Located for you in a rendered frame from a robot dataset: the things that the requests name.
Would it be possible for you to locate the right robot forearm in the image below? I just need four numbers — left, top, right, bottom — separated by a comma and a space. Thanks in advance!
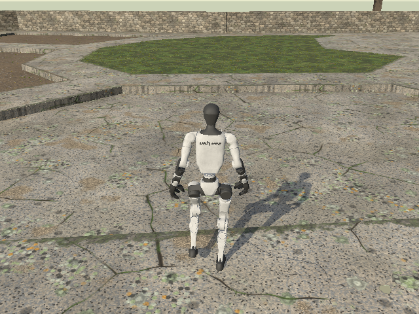
236, 159, 248, 184

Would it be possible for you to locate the robot right hand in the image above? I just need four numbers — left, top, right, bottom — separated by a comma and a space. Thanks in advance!
234, 181, 249, 196

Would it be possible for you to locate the robot left upper arm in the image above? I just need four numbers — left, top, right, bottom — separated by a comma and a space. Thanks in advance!
179, 131, 197, 168

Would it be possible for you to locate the robot left hand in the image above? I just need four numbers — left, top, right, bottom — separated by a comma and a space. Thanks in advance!
169, 184, 185, 199

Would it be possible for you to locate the left robot foot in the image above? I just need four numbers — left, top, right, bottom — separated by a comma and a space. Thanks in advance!
189, 246, 198, 258

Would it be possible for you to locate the robot right upper arm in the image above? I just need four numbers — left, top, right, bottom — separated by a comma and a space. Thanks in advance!
225, 132, 242, 169

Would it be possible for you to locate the robot left thigh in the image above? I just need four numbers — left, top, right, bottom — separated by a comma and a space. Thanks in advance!
188, 181, 201, 217

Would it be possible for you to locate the left robot forearm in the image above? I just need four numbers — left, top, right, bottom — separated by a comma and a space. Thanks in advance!
171, 158, 185, 186

